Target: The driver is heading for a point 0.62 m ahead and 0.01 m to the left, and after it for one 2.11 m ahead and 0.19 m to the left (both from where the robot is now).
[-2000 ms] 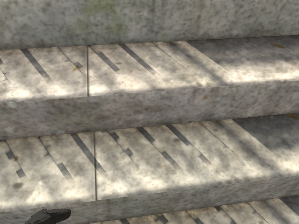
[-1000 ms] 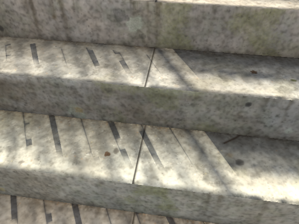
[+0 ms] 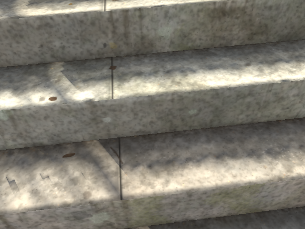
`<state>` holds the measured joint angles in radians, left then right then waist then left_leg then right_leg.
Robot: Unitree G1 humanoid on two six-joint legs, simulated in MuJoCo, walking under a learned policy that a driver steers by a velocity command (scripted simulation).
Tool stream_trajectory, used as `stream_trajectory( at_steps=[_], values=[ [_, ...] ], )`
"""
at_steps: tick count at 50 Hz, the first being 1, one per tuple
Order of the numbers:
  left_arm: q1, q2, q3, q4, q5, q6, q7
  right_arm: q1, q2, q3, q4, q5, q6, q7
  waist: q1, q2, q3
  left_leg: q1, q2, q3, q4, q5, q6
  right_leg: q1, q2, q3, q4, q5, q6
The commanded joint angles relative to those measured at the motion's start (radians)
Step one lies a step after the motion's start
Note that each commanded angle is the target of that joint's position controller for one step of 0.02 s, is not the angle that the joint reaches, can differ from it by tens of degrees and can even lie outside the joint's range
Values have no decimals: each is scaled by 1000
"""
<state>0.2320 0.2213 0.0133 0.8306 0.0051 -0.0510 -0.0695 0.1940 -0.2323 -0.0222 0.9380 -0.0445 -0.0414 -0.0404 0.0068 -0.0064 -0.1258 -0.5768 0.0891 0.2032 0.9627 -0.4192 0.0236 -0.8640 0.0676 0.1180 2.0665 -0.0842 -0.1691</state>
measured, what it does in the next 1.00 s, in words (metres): climbs: right foot 0.19 m higher, then left foot 0.19 m higher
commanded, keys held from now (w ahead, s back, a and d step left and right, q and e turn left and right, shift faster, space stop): w+e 0.22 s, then w+q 0.78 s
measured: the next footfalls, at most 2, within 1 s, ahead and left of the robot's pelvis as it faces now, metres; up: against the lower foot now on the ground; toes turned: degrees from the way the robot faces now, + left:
right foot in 0.40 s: +0.39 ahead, -0.28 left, +0.19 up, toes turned -20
left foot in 0.94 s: +0.64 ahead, -0.09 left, +0.38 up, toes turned +10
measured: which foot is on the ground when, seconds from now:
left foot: down 0.00-0.42, up 0.44-0.92, down 0.94-1.00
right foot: up 0.00-0.38, down 0.40-0.98, up 1.00-1.00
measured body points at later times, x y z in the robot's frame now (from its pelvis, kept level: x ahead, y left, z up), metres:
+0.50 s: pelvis +0.26 -0.14 +0.13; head +0.29 -0.15 +0.57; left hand +0.51 +0.00 +0.04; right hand +0.16 -0.36 -0.02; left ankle +0.10 +0.08 -0.45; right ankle +0.35 -0.26 -0.49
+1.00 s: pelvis +0.51 -0.14 +0.30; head +0.50 -0.16 +0.75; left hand +0.49 +0.09 +0.15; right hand +0.74 -0.31 +0.22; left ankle +0.59 -0.09 -0.30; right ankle +0.37 -0.28 -0.41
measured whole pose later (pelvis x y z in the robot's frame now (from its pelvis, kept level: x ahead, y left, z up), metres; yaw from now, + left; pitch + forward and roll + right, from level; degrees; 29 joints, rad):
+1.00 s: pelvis +0.51 -0.14 +0.30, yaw +6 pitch +2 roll +2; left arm 0.38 0.16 -0.03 1.00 0.01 -0.04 0.03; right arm 0.04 -0.16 0.05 0.67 -0.02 0.00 0.06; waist -0.02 0.01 -0.08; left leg -0.86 -0.05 0.20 1.36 -0.64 0.19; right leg -0.11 -0.20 -0.25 0.67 -0.02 -0.02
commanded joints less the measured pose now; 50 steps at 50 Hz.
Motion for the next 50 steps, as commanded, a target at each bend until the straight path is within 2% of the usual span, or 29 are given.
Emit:
stream_trajectory(
  at_steps=[1,5,8,13,15,16,17,18,19,20,21,22,23,24,25,26,28,30,33,36,39,42,44,45,46,47,48,49,50],
  values=[
    [5,-205,-83,-145,-36,8,-7,-48,171,54,61,-7,-14,42,143,-1,189,-10,207,-219,-589,61,39,-277,-108,52,87,23,-16],
    [-70,-129,-79,-151,-17,42,60,-21,63,58,28,-37,-29,50,112,23,157,22,201,-73,-670,189,125,-321,-81,-17,114,178,88],
    [-187,-118,-78,-203,-9,49,76,200,-14,33,61,-10,-26,33,13,25,169,390,262,-113,-677,141,107,-623,-126,30,109,62,108],
    [-465,-152,-113,-362,-43,40,37,328,-45,1,46,1,-7,-4,-93,77,214,640,312,-121,-809,75,89,-858,-234,-22,24,-136,143],
    [-558,-154,-133,-431,-45,31,24,349,-29,1,55,22,5,-24,-92,90,224,528,305,-112,-960,77,106,-670,-294,-98,-147,-103,138],
    [-580,-146,-151,-439,-37,25,6,319,-70,-11,44,42,16,-28,-88,83,227,397,274,-39,-1073,135,135,-402,-297,-221,-437,-146,126],
    [-654,-181,-172,-461,-49,10,-4,349,-73,-12,74,87,20,-29,-81,125,218,266,236,-6,-1111,347,131,-56,-291,-254,-687,-278,89],
    [-583,-136,-137,-423,-43,9,-4,442,-100,-14,114,69,16,-15,-70,143,111,345,227,11,-983,843,163,179,-159,-420,-721,-378,76],
    [-389,-94,-95,-382,-27,-7,1,472,-120,-7,122,48,-6,8,16,232,-33,447,249,-5,-772,1596,156,419,-66,-391,-729,-387,36],
    [-141,41,-34,-328,-23,-11,13,406,-219,-24,114,42,-29,18,182,367,-173,570,232,-51,-569,1857,123,545,-52,-238,-898,-352,-5],
    [70,157,15,-252,7,-1,33,363,-168,-28,66,49,-54,28,227,179,-306,237,146,-110,-205,1690,45,861,-253,217,-1034,-222,-109],
    [241,298,65,-170,37,30,64,364,-74,-11,72,48,-89,54,224,-209,-504,74,-25,-230,143,525,3,1083,-477,737,-1584,-244,-172],
    [265,271,62,-128,64,26,69,298,-52,-38,109,82,-96,69,216,-121,-566,-14,-110,-419,707,331,-19,1022,-545,895,-1739,-520,-143],
    [192,236,50,-84,42,7,45,178,55,-30,43,102,-93,76,155,-135,-406,-153,-112,-482,980,332,3,862,-560,799,-1745,-548,-75],
    [131,138,25,-17,5,3,35,-4,113,-7,-77,79,-83,83,105,-157,-199,-304,-66,-427,1052,366,45,712,-513,591,-1680,-597,-8],
    [67,-7,-11,41,13,-7,21,-82,99,0,-146,67,-75,85,52,-122,-55,-386,-31,-385,1111,419,91,575,-480,386,-1614,-521,33],
    [10,-139,-34,107,31,-27,21,6,119,19,-156,68,-46,99,-51,-75,37,-399,-36,-406,1118,456,169,508,-419,126,-1611,-318,101],
    [18,-152,-35,122,41,-32,26,59,177,50,-161,72,-23,102,-89,-59,79,-493,-55,-418,1131,473,198,536,-404,-76,-1642,-105,131],
    [13,-128,-55,116,78,-15,48,44,168,68,-149,74,27,76,-107,-42,143,-633,-119,-330,1353,433,146,471,-409,-236,-1729,-33,104],
    [64,-68,-63,139,67,-2,56,-46,177,92,-227,48,45,62,-117,-33,213,-837,-107,-305,1458,383,123,518,-401,-316,-1779,-36,133],
    [115,-17,-60,132,59,12,70,-265,99,95,-324,66,35,59,-50,-55,226,-756,-81,-157,1075,439,91,452,-338,-428,-1883,-83,122],
    [272,111,-17,181,29,7,120,-421,132,117,-392,67,38,65,12,-128,176,-739,22,-64,877,280,78,677,-399,-408,-2075,13,67],
    [156,117,-21,170,7,20,123,-364,116,110,-370,83,25,99,-76,-57,102,-451,-24,34,647,173,168,726,-347,-555,-1983,745,91],
    [253,157,-15,182,-19,9,128,-395,94,101,-392,71,15,108,-61,-90,12,-219,-112,119,533,83,189,727,-340,-530,-1886,1314,59],
    [259,233,5,181,-13,2,126,-270,50,75,-376,46,15,106,-113,-232,-49,-130,-152,108,473,-41,205,841,-401,-484,-1765,1717,21],
    [155,264,14,143,-12,9,115,-54,-24,44,-320,2,24,102,-188,-301,-155,-29,-187,35,366,-192,226,981,-453,-440,-1554,1905,-16],
    [80,281,28,87,-20,4,117,50,-93,3,-286,10,31,110,-222,-285,-186,90,-195,-114,89,-189,241,969,-416,-403,-1336,1647,0],
    [50,209,22,10,0,-28,104,134,-217,-44,-271,17,41,109,-209,-9,-221,351,-55,-547,-161,-116,326,642,-315,-329,-1046,1034,50],
    [-35,71,3,-44,20,-53,70,104,-285,-65,-259,18,61,75,-136,289,-245,472,55,-1163,-655,-562,400,221,-33,-171,-588,5,129]
  ],
)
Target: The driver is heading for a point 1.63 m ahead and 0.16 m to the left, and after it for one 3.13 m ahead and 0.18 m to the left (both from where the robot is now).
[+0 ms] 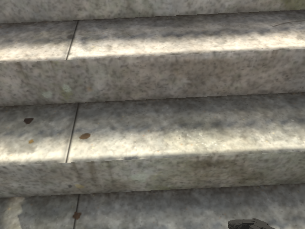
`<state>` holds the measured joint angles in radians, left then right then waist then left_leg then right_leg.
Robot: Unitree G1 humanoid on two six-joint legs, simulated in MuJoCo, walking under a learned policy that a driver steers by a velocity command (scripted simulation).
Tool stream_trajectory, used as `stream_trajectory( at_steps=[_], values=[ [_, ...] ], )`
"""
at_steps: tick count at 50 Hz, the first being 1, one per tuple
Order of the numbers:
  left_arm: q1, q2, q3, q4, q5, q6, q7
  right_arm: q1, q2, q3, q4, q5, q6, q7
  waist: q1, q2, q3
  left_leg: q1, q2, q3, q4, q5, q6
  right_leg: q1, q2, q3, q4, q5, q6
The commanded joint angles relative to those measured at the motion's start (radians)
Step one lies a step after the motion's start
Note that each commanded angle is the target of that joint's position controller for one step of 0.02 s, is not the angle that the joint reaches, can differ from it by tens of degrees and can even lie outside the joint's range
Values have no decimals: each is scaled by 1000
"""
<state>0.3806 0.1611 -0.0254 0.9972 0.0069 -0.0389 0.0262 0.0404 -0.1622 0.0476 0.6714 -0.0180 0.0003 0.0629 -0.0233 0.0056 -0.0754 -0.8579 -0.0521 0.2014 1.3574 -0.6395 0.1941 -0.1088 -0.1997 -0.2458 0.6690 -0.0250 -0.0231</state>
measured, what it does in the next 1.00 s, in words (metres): climbs: right foot 0.19 m higher, then left foot 0.23 m higher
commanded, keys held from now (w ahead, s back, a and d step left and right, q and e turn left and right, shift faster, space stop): w+q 0.42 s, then w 0.02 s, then w+e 0.56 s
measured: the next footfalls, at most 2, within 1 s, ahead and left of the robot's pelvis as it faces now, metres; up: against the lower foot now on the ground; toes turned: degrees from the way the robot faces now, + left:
right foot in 0.48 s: +0.44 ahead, -0.04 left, +0.19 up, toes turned +18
left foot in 0.86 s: +0.48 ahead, +0.25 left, +0.42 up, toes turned +23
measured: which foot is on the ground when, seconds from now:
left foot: down 0.00-0.48, up 0.50-0.84, down 0.86-0.92, up 0.94-1.00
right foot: up 0.00-0.46, down 0.48-1.00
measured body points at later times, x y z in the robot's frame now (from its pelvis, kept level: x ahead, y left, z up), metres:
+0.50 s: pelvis +0.26 +0.00 +0.19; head +0.27 +0.04 +0.64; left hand +0.48 +0.21 +0.15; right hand +0.28 -0.21 +0.05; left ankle +0.12 +0.03 -0.55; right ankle +0.40 -0.06 -0.41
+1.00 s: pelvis +0.49 +0.15 +0.35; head +0.54 +0.14 +0.80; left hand +0.32 +0.26 +0.22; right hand +0.82 +0.16 +0.34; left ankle +0.43 +0.29 -0.29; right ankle +0.41 -0.06 -0.38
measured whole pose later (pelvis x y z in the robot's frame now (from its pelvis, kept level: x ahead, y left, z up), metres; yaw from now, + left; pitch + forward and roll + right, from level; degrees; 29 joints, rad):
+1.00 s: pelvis +0.49 +0.15 +0.35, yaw +11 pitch +10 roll +2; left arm 0.61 0.00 -0.01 1.02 0.00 0.00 0.06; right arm -0.20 -0.05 0.15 0.56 -0.02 -0.16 0.07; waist 0.18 0.01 -0.08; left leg -0.70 0.05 0.01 1.19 -0.33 0.01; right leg -0.20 -0.06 0.24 0.42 -0.24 0.02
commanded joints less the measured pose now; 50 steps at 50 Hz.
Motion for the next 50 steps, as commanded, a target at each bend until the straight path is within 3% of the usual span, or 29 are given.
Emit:
stream_trajectory(
  at_steps=[1,2,3,4,6,9,12,16,18,19,21,23,24,25,26,27,28,29,31,34,36,38,40,44,46,47,48,49,50],
  values=[
    [-263,106,55,-266,0,-94,-64,289,-259,-100,63,-33,18,-51,-55,208,-237,710,259,-1302,-1203,-329,96,-694,251,414,1175,-51,-42],
    [-328,47,41,-313,-10,-101,-92,319,-107,-56,109,-49,12,-48,-20,105,-87,553,254,-1184,-1108,-306,26,-825,224,424,1333,-16,-76],
    [-386,-1,18,-365,6,-105,-102,302,-30,-38,144,-24,-10,-35,19,6,65,409,219,-1020,-1011,-210,-12,-927,191,392,1381,4,-103],
    [-376,-54,-10,-400,56,-108,-99,294,5,-29,201,-11,-21,-28,59,-16,64,405,166,-905,-987,-80,-63,-993,178,381,1544,12,-132],
    [-220,-86,-35,-371,52,-105,-105,250,14,-29,227,-9,-34,-17,129,-20,50,448,95,-663,-919,200,-127,-1059,150,381,1593,56,-162],
    [-237,-67,-58,-360,30,-90,-76,229,11,-21,213,-17,-29,-15,148,-58,77,358,61,-445,-865,415,-170,-1119,119,295,1458,139,-112],
    [-401,-151,-98,-413,31,-87,-61,396,-21,-20,294,-41,-23,-21,69,75,80,412,98,-561,-946,375,-126,-1356,140,193,1749,81,-69],
    [-707,-161,-129,-547,26,-120,-49,528,-2,-23,321,-7,-3,-43,-57,103,138,438,98,-656,-1079,385,-99,-1420,150,119,1407,-16,-23],
    [-819,-177,-143,-603,36,-126,-36,568,-30,-43,309,6,2,-91,-75,152,64,525,163,-690,-1226,596,-20,-1300,151,71,1175,-90,4],
    [-790,-172,-132,-605,43,-125,-31,543,-33,-51,312,15,6,-112,-35,169,-15,608,190,-654,-1230,738,3,-1169,134,121,1078,-137,-11],
    [-604,-67,-66,-543,30,-115,-24,444,-87,-66,285,9,-7,-115,77,180,-204,583,160,-458,-1153,1617,-19,-574,242,-10,772,-296,-62],
    [-261,145,28,-451,7,-101,-27,349,-205,-86,278,10,-38,-115,255,280,-317,849,233,-472,-897,2252,31,-353,268,151,526,-542,-97],
    [-89,217,54,-375,11,-94,-40,272,-205,-86,259,3,-59,-109,305,219,-365,849,218,-454,-674,2281,57,-197,212,321,366,-565,-138],
    [79,269,70,-263,52,-73,-47,259,-147,-80,232,-7,-86,-80,294,-106,-420,614,131,-438,-417,1988,65,58,99,676,99,-525,-234],
    [119,246,81,-190,56,-20,-22,276,3,-56,247,-29,-97,-34,253,-538,-387,213,-136,-468,129,648,-40,218,-101,1327,-337,-549,-432],
    [95,79,42,-129,41,6,10,218,3,-59,199,-32,-116,21,217,-366,-189,21,-148,-546,620,494,-63,42,-113,1474,-405,-732,-419],
    [46,-41,12,-69,18,7,11,106,61,-36,93,-4,-116,45,121,-190,53,-137,-105,-505,711,475,-61,-186,-69,1224,-347,-808,-353],
    [-28,-105,-6,-32,16,-3,4,42,75,-15,25,-13,-120,54,29,-34,145,-189,-59,-423,743,458,-41,-326,-22,978,-273,-728,-282],
    [-90,-183,-27,20,41,-19,-24,108,120,21,0,0,-114,48,-75,84,137,-244,-18,-407,896,492,-8,-414,45,729,-230,-531,-194],
    [-112,-100,-25,18,37,-13,-59,128,145,68,-30,9,-116,23,-112,66,146,-360,56,-332,811,556,-31,-452,80,475,-279,-273,-171],
    [-158,-31,-22,-21,19,-17,-48,36,78,75,-90,-21,-111,-2,-125,36,113,-222,127,-206,544,703,-96,-610,121,395,-331,-249,-177],
    [-65,25,-14,-30,37,-30,-40,-4,92,79,-76,-21,-109,-32,-73,-37,20,-149,146,-137,575,734,-148,-562,99,444,-342,-194,-214],
    [110,43,3,-2,7,-30,-23,-110,87,76,-99,-11,-107,-47,37,-86,-1,-317,193,-157,475,672,-174,-266,48,528,-329,-152,-223],
    [436,5,32,47,3,34,21,-464,138,93,-205,-18,-140,-7,240,-127,49,-698,204,-133,309,421,-223,284,-15,678,-353,-17,-238],
    [588,-41,38,84,-25,50,44,-610,160,107,-283,-31,-175,19,289,-164,68,-739,182,-151,166,161,-228,486,-18,704,-312,278,-205],
    [565,-46,40,76,-36,50,53,-617,150,105,-311,-32,-191,25,255,-175,36,-573,143,-143,-28,41,-213,492,-1,660,-285,577,-171],
    [422,-38,39,43,-27,48,55,-513,107,84,-308,-28,-204,18,140,-181,-46,-162,75,-130,-312,-29,-190,349,63,565,-216,990,-118],
    [218,30,49,-33,-5,33,47,-220,-66,13,-253,3,-216,2,-47,-191,-191,388,85,-263,-699,193,-149,172,116,553,-4,1269,-67],
    [82,165,78,-101,3,12,37,34,-178,-50,-135,71,-172,-28,-140,-225,-296,710,130,-306,-1090,596,-158,141,67,615,77,1017,-74]
  ],
)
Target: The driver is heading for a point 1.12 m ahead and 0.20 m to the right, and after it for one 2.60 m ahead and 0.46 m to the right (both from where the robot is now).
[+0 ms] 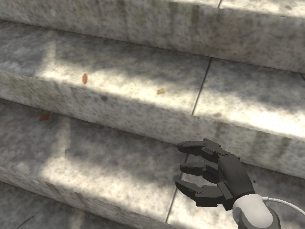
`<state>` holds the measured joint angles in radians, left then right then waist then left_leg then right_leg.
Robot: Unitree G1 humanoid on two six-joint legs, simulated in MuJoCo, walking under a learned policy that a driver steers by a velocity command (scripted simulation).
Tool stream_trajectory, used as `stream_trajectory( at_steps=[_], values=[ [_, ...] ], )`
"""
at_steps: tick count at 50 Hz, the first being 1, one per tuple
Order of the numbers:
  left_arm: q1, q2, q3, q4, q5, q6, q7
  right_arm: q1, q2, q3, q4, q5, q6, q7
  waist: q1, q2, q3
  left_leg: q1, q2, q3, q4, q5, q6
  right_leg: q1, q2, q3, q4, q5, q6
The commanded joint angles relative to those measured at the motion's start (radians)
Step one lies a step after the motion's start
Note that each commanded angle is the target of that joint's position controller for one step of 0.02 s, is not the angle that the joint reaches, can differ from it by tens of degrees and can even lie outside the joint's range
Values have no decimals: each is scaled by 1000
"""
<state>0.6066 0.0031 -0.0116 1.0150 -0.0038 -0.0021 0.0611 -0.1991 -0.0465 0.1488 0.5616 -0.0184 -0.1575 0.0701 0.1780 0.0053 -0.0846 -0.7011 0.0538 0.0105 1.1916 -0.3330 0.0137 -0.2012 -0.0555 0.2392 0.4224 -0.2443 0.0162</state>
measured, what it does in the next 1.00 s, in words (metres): climbs, turning right: left foot, then right foot 0.19 m higher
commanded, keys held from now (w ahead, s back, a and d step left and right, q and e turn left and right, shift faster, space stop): w+e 0.64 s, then w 0.36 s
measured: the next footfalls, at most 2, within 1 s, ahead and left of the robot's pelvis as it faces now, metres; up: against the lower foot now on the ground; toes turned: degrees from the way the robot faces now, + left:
left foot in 0.04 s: -0.03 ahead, +0.19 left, +0.00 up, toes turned -1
right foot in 0.24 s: +0.21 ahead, -0.09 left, +0.19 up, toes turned -18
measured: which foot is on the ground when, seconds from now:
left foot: up 0.00-0.02, down 0.04-0.28, up 0.30-0.60, down 0.62-1.00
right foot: down 0.00-0.02, up 0.04-0.22, down 0.24-0.62, up 0.64-1.00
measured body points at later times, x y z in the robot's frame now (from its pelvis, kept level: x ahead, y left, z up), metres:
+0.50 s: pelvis +0.25 +0.08 +0.17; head +0.24 +0.09 +0.62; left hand +0.36 +0.27 +0.02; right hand +0.46 -0.16 +0.19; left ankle +0.37 +0.19 -0.24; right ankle +0.17 -0.08 -0.56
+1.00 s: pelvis +0.40 +0.10 +0.35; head +0.40 +0.14 +0.80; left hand +0.65 +0.11 +0.25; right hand +0.24 +0.00 +0.21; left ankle +0.47 +0.19 -0.37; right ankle +0.39 -0.06 -0.16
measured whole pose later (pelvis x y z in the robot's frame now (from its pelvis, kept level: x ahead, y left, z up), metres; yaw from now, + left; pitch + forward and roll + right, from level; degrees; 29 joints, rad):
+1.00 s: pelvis +0.40 +0.10 +0.35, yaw -31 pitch +3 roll -2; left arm 0.13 0.09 -0.06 0.72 -0.01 -0.03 -0.04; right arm 0.58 -0.04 0.03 1.01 -0.04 -0.05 -0.02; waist -0.11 -0.02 -0.14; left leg -0.39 0.05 -0.01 0.68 -0.35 0.03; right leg -1.06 -0.02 -0.01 1.74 -0.01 -0.05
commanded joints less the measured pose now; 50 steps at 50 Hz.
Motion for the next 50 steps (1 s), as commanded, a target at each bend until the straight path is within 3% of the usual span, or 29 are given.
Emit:
stream_trajectory(
  at_steps=[1,2,3,4,6,8,9,10,12,13,14,15,16,17,18,19,20,23,26,27,29,31,32,33,34,36,38,43,50],
  values=[
    [-289,350,77,-212,13,-34,-10,380,-365,-195,93,91,32,-70,-342,-64,-214,735,59,-63,-1125,511,4,90,-4,68,508,842,-72],
    [-338,250,68,-250,39,-59,-37,406,-319,-186,207,72,75,-84,-256,194,-9,1004,160,-72,-1157,961,-26,-471,134,-51,865,-304,-43],
    [-329,118,43,-270,40,-123,-67,565,-315,-180,287,-13,125,-99,-263,402,-4,1438,280,-114,-571,2044,-37,-1207,246,-72,1474,-685,-71],
    [-313,148,43,-319,-12,-164,-87,683,-254,-169,297,-89,153,-102,-319,386,-253,1569,482,-162,-430,2377,119,-1402,235,-70,1955,-692,-73],
    [-639,58,-13,-489,-79,-128,-82,592,-163,-179,356,-76,158,-88,-344,293,-187,1551,426,-88,-642,1495,153,-1714,95,-172,2166,-662,-63],
    [-759,-105,-119,-670,-58,-89,-101,318,-138,-169,375,-40,164,-91,-117,235,108,940,323,92,-895,1133,44,-1544,-28,-214,1913,-672,-46],
    [-676,-37,-131,-725,-10,-94,-124,31,-205,-164,330,-21,164,-100,76,251,173,396,230,248,-1055,1215,2,-1086,-90,-286,1512,-535,-33],
    [-337,136,-66,-629,48,-113,-133,-205,-377,-201,251,-13,158,-106,243,286,-17,162,111,333,-1023,1731,24,-413,40,-347,1208,-356,-48],
    [125,326,44,-318,74,-98,-77,-184,-545,-262,146,-4,109,-99,308,166,-330,211,194,183,-795,2413,127,218,188,-406,1178,-53,5],
    [137,396,72,-290,94,-86,-47,-123,-509,-253,134,66,117,-107,321,18,-341,243,161,88,-401,2538,52,262,152,-222,855,-149,-109],
    [225,476,86,-216,107,-74,-34,-60,-452,-232,78,96,103,-104,318,-296,-346,130,-29,80,76,1747,-44,424,149,-134,360,168,-217],
    [-16,479,82,-238,92,-58,14,235,-316,-192,175,64,80,-42,29,-801,-473,-48,-182,-96,718,303,-34,480,-145,535,16,87,-404],
    [-105,411,78,-261,66,-48,1,293,-288,-180,158,15,36,2,-34,-587,-497,-80,-134,-193,875,274,47,420,-136,567,114,-60,-363],
    [-132,348,70,-242,35,-47,-24,243,-208,-157,112,5,18,15,-64,-329,-373,-271,-108,-199,984,138,61,356,-106,359,272,-36,-335],
    [-113,297,57,-163,23,-48,-72,14,-39,-90,25,-52,-11,3,-56,-130,-125,-315,-65,-50,1010,-21,112,160,23,-35,295,277,-213],
    [-140,183,19,-115,34,-42,-97,61,30,-65,14,-38,-30,0,-153,-113,-45,-532,-77,-36,1202,-176,130,169,-17,-122,280,433,-199],
    [-367,152,-6,-209,34,-23,-100,238,-25,-62,7,12,-27,14,-305,-74,35,-492,-40,-54,1014,-216,120,-23,-50,-134,174,441,-208],
    [-528,252,9,-237,23,-14,-81,178,-122,-65,-77,57,65,-48,-308,-116,199,-412,4,-36,1120,-191,33,-512,-169,-20,-193,-77,-181],
    [-545,438,60,-247,-32,-6,-55,178,-75,-18,-165,-32,80,-104,-384,-96,115,-19,48,45,458,39,19,-709,-111,-183,-454,-108,-160],
    [-536,485,88,-249,-33,-4,-50,253,-117,-54,-127,-49,82,-111,-396,-130,-47,291,-3,72,463,44,12,-649,-117,-184,-494,115,-152],
    [-578,577,119,-231,18,-7,-62,621,-299,-170,52,-9,112,-135,-525,-144,-174,500,-127,197,482,-146,-37,-337,-102,-259,-305,783,-135],
    [-583,436,77,-241,-5,-15,-77,724,-388,-204,114,-56,132,-122,-497,28,-52,283,-48,-174,-189,-440,38,-71,-112,-212,266,791,-146],
    [-538,216,24,-257,7,-26,-93,786,-417,-196,195,-56,143,-99,-401,462,30,252,1,-573,-613,-642,121,-248,31,-157,725,144,-179],
    [-485,102,25,-311,-4,-35,-107,663,-372,-168,182,-31,144,-106,-275,672,75,113,129,-1287,-1196,-1171,148,-470,222,107,1276,50,-176],
    [-438,64,12,-363,-9,-65,-130,514,-252,-138,174,-1,141,-96,-163,508,149,60,200,-1315,-1209,-1114,102,-640,229,165,1567,147,-185],
    [-442,134,-4,-383,0,-57,-131,403,-160,-142,262,25,136,-72,-82,267,214,-93,140,-810,-872,-794,82,-674,130,-28,1537,222,-169],
    [-499,208,4,-380,-7,-41,-124,394,-61,-128,316,-23,119,-81,-92,129,143,-81,90,-516,-660,-590,84,-654,110,-40,1483,293,-131],
    [-498,164,-19,-362,11,-47,-114,665,-157,-146,406,-22,85,-77,-168,32,67,234,147,-468,-725,-377,160,-886,101,-99,1503,284,-143],
    [-632,136,-25,-380,-16,-50,-91,811,-160,-158,402,-21,98,-109,-269,111,60,403,211,-378,-900,-264,214,-1055,-30,-283,1276,242,-30]
  ],
)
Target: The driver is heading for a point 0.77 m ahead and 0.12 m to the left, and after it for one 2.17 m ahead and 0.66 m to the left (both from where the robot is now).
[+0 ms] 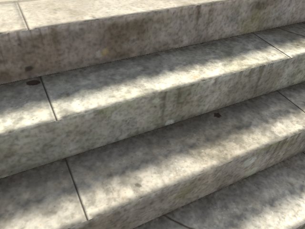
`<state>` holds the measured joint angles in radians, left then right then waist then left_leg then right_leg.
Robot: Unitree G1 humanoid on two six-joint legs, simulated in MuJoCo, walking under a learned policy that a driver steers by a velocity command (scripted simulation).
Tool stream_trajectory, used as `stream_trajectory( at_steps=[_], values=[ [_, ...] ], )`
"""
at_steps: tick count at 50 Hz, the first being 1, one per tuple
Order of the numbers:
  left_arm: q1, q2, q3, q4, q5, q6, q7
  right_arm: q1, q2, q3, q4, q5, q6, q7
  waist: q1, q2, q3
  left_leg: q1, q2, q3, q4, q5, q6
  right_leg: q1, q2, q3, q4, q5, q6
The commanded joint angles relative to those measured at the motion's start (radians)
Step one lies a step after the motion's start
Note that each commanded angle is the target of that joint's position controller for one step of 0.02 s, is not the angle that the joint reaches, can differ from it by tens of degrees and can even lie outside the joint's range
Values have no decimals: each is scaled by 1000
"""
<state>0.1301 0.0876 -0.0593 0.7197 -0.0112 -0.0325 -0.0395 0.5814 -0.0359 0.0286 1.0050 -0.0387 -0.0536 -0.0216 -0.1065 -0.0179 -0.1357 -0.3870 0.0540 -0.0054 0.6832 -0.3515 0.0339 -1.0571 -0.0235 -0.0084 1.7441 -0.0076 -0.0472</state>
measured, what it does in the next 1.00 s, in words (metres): climbs, turning left: right foot, then left foot 0.19 m higher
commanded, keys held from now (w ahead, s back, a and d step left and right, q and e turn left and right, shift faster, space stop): w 0.14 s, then w+q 0.86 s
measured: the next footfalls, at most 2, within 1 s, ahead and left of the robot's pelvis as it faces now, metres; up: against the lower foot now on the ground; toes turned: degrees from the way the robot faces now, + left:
right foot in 0.30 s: +0.22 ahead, -0.22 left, +0.00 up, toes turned -2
left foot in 0.66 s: +0.35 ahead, -0.03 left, +0.19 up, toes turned +15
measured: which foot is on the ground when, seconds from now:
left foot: down 0.00-0.28, up 0.30-0.64, down 0.66-1.00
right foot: up 0.00-0.28, down 0.30-0.72, up 0.74-1.00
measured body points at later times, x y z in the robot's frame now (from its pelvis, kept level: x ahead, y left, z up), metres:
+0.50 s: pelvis +0.19 -0.12 +0.01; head +0.18 -0.15 +0.46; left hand +0.06 +0.09 -0.13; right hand +0.42 -0.26 -0.09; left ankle +0.18 +0.02 -0.31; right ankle +0.18 -0.22 -0.73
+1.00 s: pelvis +0.37 -0.10 +0.19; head +0.35 -0.09 +0.64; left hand +0.55 +0.14 +0.16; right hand +0.43 -0.28 +0.04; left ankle +0.31 -0.04 -0.54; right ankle +0.49 -0.21 -0.21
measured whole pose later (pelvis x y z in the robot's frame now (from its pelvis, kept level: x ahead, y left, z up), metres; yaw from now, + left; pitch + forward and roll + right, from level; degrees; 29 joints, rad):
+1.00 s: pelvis +0.37 -0.10 +0.19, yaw +25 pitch +4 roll -3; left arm 0.02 0.08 -0.10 0.58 0.04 -0.13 -0.02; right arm 0.47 -0.09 0.04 1.00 -0.04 -0.02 0.04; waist 0.00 0.01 -0.14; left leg -0.33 -0.09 -0.14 0.64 -0.37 0.10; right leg -1.30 -0.08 0.02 2.13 -0.02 -0.06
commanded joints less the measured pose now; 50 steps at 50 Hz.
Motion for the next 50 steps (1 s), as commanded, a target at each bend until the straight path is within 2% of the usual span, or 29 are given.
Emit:
stream_trajectory(
  at_steps=[1,9,13,14,15,16,17,18,19,20,22,25,26,28,29,31,32,33,34,35,36,37,38,39,40,42,44,46,50],
  values=[
    [-140,46,23,-67,-7,-15,16,15,-172,-38,-42,-4,-9,-13,18,156,106,75,212,-336,-403,-218,196,-157,-67,-51,-50,50,39],
    [-185,73,33,-40,-19,-6,12,-152,-242,-67,-65,20,5,-17,70,214,152,50,214,-117,-600,70,167,347,-88,-129,-711,-94,24],
    [193,229,127,55,2,-11,13,-258,-301,-77,-59,32,22,1,260,216,64,267,155,-73,-229,652,135,752,-5,-102,-1239,-127,-25],
    [285,254,140,108,14,-15,9,-288,-255,-69,-85,37,19,6,261,141,72,165,80,-25,27,582,105,901,-27,-60,-1380,-22,-7],
    [409,257,136,187,25,-6,8,-358,-143,-39,-144,28,-5,26,246,-94,57,-234,0,8,421,174,74,1161,-165,109,-1300,220,34],
    [487,232,101,194,40,22,25,-276,-3,-12,-121,30,-50,58,200,-375,-44,-518,-134,-109,918,-80,44,1313,-309,289,-1138,930,46],
    [534,293,113,180,86,20,20,-100,-9,-20,-94,73,-82,80,167,-431,-261,-622,-158,-238,1325,-37,28,1373,-480,613,-1356,578,-111],
    [485,258,113,186,75,21,14,-246,-40,-24,-143,91,-76,85,168,-269,-149,-788,-90,-183,1531,2,19,1261,-500,600,-1457,-57,-186],
    [372,185,93,203,68,19,9,-501,-26,-1,-254,91,-58,84,170,-163,33,-952,-44,-142,1667,61,40,1122,-447,484,-1482,-366,-148],
    [302,136,72,213,75,6,11,-598,10,26,-325,83,-38,74,145,-130,137,-1032,-37,-146,1786,90,53,1021,-398,383,-1493,-365,-118],
    [285,31,35,262,79,-6,20,-553,13,45,-366,74,-17,81,84,-71,165,-1089,-54,-190,1934,160,92,922,-363,241,-1476,-226,-68],
    [190,37,11,250,93,-7,28,-503,0,68,-397,78,-2,84,-13,-36,203,-1055,-59,-159,1740,303,106,685,-275,-45,-1502,-121,35],
    [114,55,0,235,93,-9,25,-611,-53,69,-445,64,1,76,-27,-45,228,-854,-70,-56,1472,364,91,445,-197,-175,-1592,-66,59],
    [226,124,-1,266,50,-38,59,-774,-60,89,-479,62,14,49,42,-97,197,-625,-77,155,1227,334,47,328,-176,-219,-1752,13,-13],
    [307,179,11,301,32,-40,75,-814,-67,98,-498,61,16,44,53,-114,127,-479,-47,220,1063,287,52,416,-153,-253,-1805,142,-13],
    [436,303,37,347,7,-38,86,-779,-116,67,-462,53,13,49,31,-112,-70,-270,-127,307,844,61,124,792,-167,-299,-1615,1192,-38],
    [460,344,52,356,30,-32,104,-736,-128,54,-446,40,27,53,13,-205,-102,-306,-169,317,848,-72,157,964,-214,-303,-1490,1697,-42],
    [381,406,74,323,18,-18,124,-559,-129,47,-405,26,36,63,-41,-314,-115,-347,-162,270,662,-290,173,1188,-319,-232,-1341,1840,-78],
    [331,389,80,275,6,-5,128,-495,-185,23,-386,16,37,79,-37,-283,-144,-299,-183,201,476,-326,188,1280,-347,-210,-1172,1864,-104],
    [309,351,80,212,25,-3,125,-441,-257,-12,-372,9,41,95,-35,-158,-192,-96,-164,33,353,-234,218,1150,-316,-185,-996,1662,-134],
    [228,301,83,123,33,-29,90,-357,-347,-50,-341,3,67,78,-45,145,-207,137,-14,-444,29,-346,308,739,-178,-146,-746,1110,-141],
    [70,209,72,64,32,-61,52,-336,-414,-78,-319,-17,85,40,-43,373,-158,179,109,-975,-390,-534,410,369,87,-35,-169,30,-61],
    [-27,112,64,-17,27,-89,3,-339,-289,-34,-268,-32,72,26,25,263,-11,62,143,-1059,-450,-510,339,140,92,180,292,-100,-74],
    [-78,66,40,-91,18,-98,-29,-304,-181,-5,-215,-19,58,26,71,182,119,-53,129,-888,-345,-456,275,-18,74,176,456,-143,-98],
    [-47,8,15,-115,37,-108,-42,-292,-118,8,-155,1,41,43,145,90,190,-97,70,-676,-276,-341,211,-106,54,140,502,-154,-117],
    [48,-35,-17,-111,55,-101,-36,-351,-75,9,-115,18,32,69,227,9,177,-95,1,-440,-249,-140,133,-138,3,124,516,-146,-117],
    [71,-9,-31,-111,43,-100,-16,-378,-88,5,-120,16,29,77,251,-14,182,-125,-15,-317,-242,-18,117,-164,-39,82,403,-79,-82],
    [-24,33,-39,-146,67,-94,12,-406,-139,-4,-146,12,12,62,241,-29,180,-302,-46,-269,-282,37,143,-56,-45,-15,209,77,-34],
    [-108,-45,-64,-161,38,-99,30,-127,-176,-15,-64,-9,11,51,105,124,131,79,60,-515,-316,-17,242,-449,-47,-4,599,-80,10]
  ],
)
